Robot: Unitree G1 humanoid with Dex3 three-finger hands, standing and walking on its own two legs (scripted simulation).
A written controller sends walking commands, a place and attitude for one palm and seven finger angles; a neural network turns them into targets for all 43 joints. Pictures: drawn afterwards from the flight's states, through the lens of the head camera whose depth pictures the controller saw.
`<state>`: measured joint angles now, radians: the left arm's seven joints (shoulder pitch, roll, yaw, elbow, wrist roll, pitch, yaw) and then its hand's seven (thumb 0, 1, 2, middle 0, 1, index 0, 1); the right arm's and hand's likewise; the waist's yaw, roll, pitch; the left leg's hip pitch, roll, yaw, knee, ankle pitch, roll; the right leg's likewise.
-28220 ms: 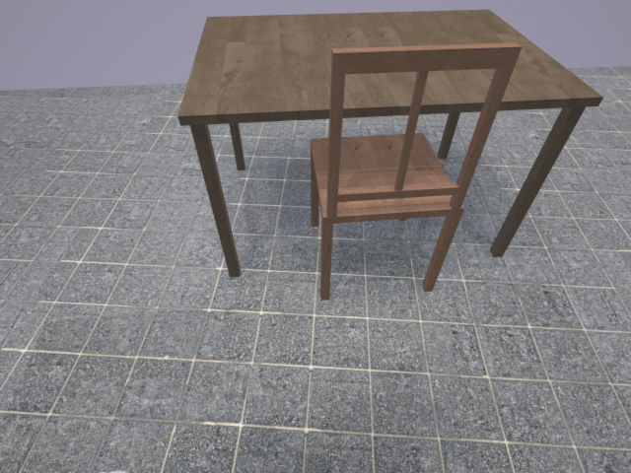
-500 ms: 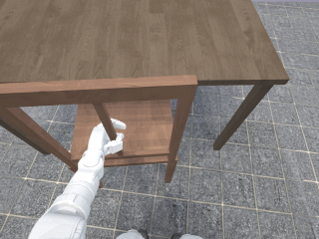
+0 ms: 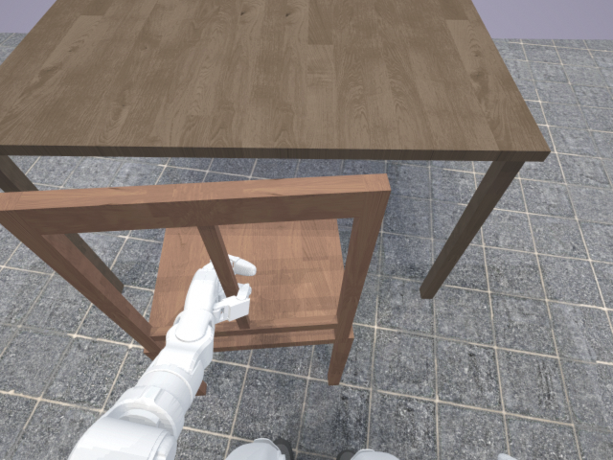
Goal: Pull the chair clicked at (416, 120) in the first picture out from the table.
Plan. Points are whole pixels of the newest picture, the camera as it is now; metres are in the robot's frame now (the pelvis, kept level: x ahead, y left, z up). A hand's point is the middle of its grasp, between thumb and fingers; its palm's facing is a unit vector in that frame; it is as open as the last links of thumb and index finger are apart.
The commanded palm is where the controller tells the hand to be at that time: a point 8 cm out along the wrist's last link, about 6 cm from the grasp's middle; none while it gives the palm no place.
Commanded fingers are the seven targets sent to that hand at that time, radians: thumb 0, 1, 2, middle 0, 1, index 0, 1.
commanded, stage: step backward, pulling the chair out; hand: left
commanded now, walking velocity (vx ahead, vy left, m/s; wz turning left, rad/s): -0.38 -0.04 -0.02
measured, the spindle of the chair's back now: (229, 285) +0.37 +0.13 -0.06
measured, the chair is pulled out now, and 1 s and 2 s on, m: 0.17 0.25 0.42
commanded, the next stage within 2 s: none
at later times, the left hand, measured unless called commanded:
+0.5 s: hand (242, 307) +0.33 +0.10 -0.06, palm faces +0.02 -0.99 -0.16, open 5.3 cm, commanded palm +0.32 +0.16 -0.06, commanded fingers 0.00 0.90 0.90 -0.50 -1.45 -0.50 -1.45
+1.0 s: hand (217, 356) +0.26 +0.13 -0.06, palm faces -0.14 -0.98 -0.13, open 5.1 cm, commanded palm +0.27 +0.18 -0.06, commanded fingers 0.00 0.90 0.90 -0.50 -1.45 -0.50 -1.45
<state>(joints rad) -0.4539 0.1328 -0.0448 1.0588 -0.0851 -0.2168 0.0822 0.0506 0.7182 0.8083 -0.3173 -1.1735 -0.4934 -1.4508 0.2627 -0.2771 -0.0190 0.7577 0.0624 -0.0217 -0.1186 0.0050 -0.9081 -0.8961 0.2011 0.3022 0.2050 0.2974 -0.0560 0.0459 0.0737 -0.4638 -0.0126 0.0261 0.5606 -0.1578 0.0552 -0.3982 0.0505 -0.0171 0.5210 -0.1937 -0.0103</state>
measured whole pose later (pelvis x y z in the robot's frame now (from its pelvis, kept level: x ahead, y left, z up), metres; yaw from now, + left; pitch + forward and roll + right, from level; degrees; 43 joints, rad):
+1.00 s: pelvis -0.08 +0.06 -0.01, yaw +0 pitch +1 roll +0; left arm -0.40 0.10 -0.08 0.89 -0.02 -0.18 0.07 0.05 0.74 0.79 -0.29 -1.24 -0.49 -1.45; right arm 0.26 -0.14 0.00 0.70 0.00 0.08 -0.10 0.00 -0.93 -0.90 0.21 0.30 0.21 0.30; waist -0.07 0.00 0.11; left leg -0.21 0.11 0.07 0.69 -0.48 -0.06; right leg -0.48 -0.07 -0.06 0.72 -0.23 0.01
